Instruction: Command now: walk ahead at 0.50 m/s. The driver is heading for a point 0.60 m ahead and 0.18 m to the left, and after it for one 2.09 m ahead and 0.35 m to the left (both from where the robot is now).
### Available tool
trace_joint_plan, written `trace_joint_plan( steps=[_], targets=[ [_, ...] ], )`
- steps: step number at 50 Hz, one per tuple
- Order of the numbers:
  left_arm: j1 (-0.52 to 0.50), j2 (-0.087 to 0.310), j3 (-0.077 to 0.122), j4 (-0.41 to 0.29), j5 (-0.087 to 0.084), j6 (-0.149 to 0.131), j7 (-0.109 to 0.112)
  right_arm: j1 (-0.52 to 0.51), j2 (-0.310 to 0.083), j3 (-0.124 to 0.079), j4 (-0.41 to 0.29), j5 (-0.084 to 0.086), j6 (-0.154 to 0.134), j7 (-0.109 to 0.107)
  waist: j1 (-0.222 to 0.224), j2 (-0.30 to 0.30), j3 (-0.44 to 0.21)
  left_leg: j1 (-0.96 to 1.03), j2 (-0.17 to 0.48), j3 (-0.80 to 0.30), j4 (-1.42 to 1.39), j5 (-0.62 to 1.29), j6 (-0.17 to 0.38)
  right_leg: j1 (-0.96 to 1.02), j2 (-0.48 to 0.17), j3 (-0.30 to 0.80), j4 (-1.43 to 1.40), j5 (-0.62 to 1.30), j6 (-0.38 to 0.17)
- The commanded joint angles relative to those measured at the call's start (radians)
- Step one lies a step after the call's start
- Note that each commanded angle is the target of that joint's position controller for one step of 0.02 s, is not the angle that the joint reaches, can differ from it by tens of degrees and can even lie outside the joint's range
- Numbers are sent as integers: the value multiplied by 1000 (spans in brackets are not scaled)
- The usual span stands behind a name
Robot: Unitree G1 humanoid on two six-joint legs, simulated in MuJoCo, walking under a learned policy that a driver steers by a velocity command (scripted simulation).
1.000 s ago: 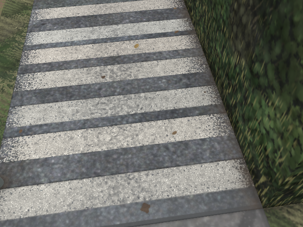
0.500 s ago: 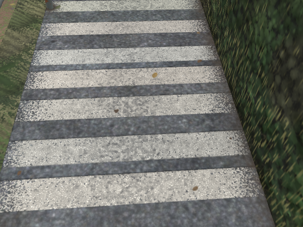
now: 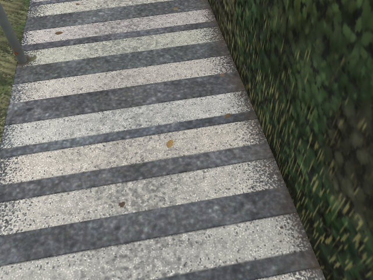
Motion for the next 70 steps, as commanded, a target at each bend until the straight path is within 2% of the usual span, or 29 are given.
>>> trace_joint_plan(
  steps=[1, 2, 3, 5, 8, 16, 22, 24, 25, 26, 27, 28, 29, 30, 31, 33, 36, 38, 41, 45, 49, 51, 53, 55, 59, 61, 63, 66, 70],
  targets=[
    [452, 296, 88, 88, 20, 0, 8, 50, -3, 24, -84, 6, -50, 4, 152, -249, -320, -647, -74, -120, 739, -178, 6, 806, -376, 815, -280, -356, -296],
    [383, 232, 69, 72, -1, -5, 5, -2, -71, 13, -94, 37, -71, 9, 153, -186, -208, -790, -9, -191, 841, -151, 21, 758, -348, 723, -288, -436, -254],
    [302, 189, 57, 45, -2, -6, 5, -63, -91, 15, -110, 42, -80, 9, 139, -131, -125, -812, 50, -161, 832, -68, 33, 655, -312, 569, -289, -364, -214],
    [176, 127, 31, 10, 23, -9, 6, -115, -113, 2, -115, 8, -71, 2, 79, -25, -43, -709, 140, -141, 712, 97, 27, 423, -246, 397, -349, -165, -164],
    [180, 172, 35, 28, 38, -6, 10, -98, -74, 5, -128, 14, -34, -1, 38, -64, -25, -639, 159, -134, 629, 172, -13, 298, -237, 280, -405, 11, -174],
    [306, 208, 36, 65, 7, 18, 49, -333, -31, 12, -210, 7, -35, 21, 94, -98, 39, -646, 99, -54, 190, 570, -55, 314, -175, 89, -430, 16, -109],
    [346, 233, 51, 79, -16, 37, 40, -396, -53, 19, -253, 0, -49, 53, 90, -125, 84, -623, 79, -52, 62, 428, 2, 478, -263, 87, -345, 65, -87],
    [298, 223, 52, 76, -21, 48, 37, -279, -105, -6, -226, 10, -50, 54, 27, -165, 18, -464, 42, -28, 46, 366, 31, 495, -240, 64, -211, 287, -56],
    [291, 214, 49, 73, -16, 55, 38, -126, -144, -31, -180, 8, -48, 51, -43, -135, -69, -272, 0, 7, 46, 350, 55, 461, -197, 30, -38, 420, -33],
    [312, 168, 30, 49, 6, 56, 37, 60, -220, -61, -129, 11, -37, 41, -104, -36, -194, 15, 91, -105, 75, 362, 105, 300, -149, -8, 252, 287, 6],
    [451, 16, -12, 29, 28, 32, 25, 107, -327, -77, -117, 1, -28, 34, -11, 300, -316, 351, 327, -541, 10, 261, 254, -81, 34, 13, 640, -402, 61],
    [473, 47, -12, 44, -24, -1, 20, 118, -273, -64, -124, 10, -25, 41, -26, 331, -410, 386, 420, -878, -195, 72, 326, -222, 79, 161, 845, -528, 54],
    [342, 157, 13, 15, -56, -21, 18, 47, -197, -46, -140, 14, -32, 39, -34, 207, -252, 278, 376, -741, -194, 79, 263, -313, 19, 185, 916, -468, 28],
    [259, 182, 16, -8, -56, -26, 29, -40, -148, -32, -153, 15, -41, 35, -17, 127, -162, 128, 340, -580, -191, 185, 219, -297, -30, 154, 877, -373, 11],
    [235, 184, 22, -2, -33, -17, 40, -115, -113, -17, -165, 3, -46, 37, 22, 69, -110, -21, 301, -465, -199, 321, 198, -224, -77, 139, 804, -296, 12],
    [263, 165, 30, 6, -16, 12, 41, -161, -77, -2, -158, -15, -54, 39, 77, 114, -87, -163, 253, -357, -243, 406, 193, -98, -114, 145, 721, -242, 11],
    [244, 117, 23, 0, -3, 39, 43, -151, -106, -7, -130, -3, -62, 30, 100, 86, -24, -223, 236, -248, -289, 622, 214, -82, -105, 109, 582, -223, 40],
    [188, 89, 17, -22, 18, 44, 41, -136, -114, -8, -112, -5, -59, 21, 92, 63, -19, -195, 228, -177, -272, 861, 211, -104, -95, 88, 424, -154, 62],
    [103, 54, 2, -39, 12, 43, 32, -120, -131, -8, -93, -9, -41, 6, 56, 69, -49, -160, 184, -88, -251, 941, 172, -30, -54, 47, 172, 2, 71],
    [32, 75, 4, -51, 3, 43, 23, -95, -132, -3, -55, -6, -14, -4, 24, 72, -57, -75, 205, -102, -216, 892, 168, 15, -19, 47, 22, 86, 66],
    [120, 143, 22, -11, 23, 25, 35, -112, -113, 4, -39, 1, 10, -9, 90, 55, -79, -42, 158, -114, -53, 821, 108, 198, -3, 51, -158, 201, 24],
    [144, 210, 26, -4, 60, 27, 38, 42, -57, 21, -28, -31, 8, -12, 10, -113, -232, -229, 48, -89, 127, 453, 18, 523, -201, 240, -26, 825, -128],
    [148, 73, -8, 21, 42, 57, 29, 1, -63, 22, -19, -11, 21, -15, 54, -200, -256, -319, 6, -91, 273, -91, -31, 515, -278, 336, -76, 697, -235],
    [94, 92, -11, 19, 35, 66, 25, -77, -82, 14, -35, -5, 53, -24, 58, -151, -189, -364, 33, -112, 319, -192, -42, 406, -280, 377, -166, 316, -203],
    [-70, 116, -9, -1, 25, 86, 41, -16, -35, 21, 12, -17, 86, -33, -31, -132, -99, -117, 52, -73, -10, 198, -29, 102, -150, 220, -251, -178, -55],
    [21, 108, -12, 36, 24, 83, 35, -55, -101, 12, 1, -24, 94, -38, 27, -42, -41, -137, 99, -133, -99, 179, 13, 63, -66, 131, -218, -402, 45],
    [12, 103, -9, 41, 34, 75, 37, -116, -86, 21, 5, -14, 76, -32, 68, 53, 25, -378, 80, -146, -147, -78, 40, 258, -14, 69, -149, -216, 84],
    [59, 99, -8, 74, 22, 74, 56, -121, -77, 26, 23, -11, 25, -20, 80, 50, 5, -343, 82, -124, -138, 132, 6, 311, -22, 71, -89, -6, 53],
    [65, 88, -11, 95, 15, 77, 50, -70, -64, 32, 49, -5, 23, -16, 64, 35, -39, -257, 73, -107, -96, 309, 10, 308, -24, 63, -62, 105, 47]
  ],
)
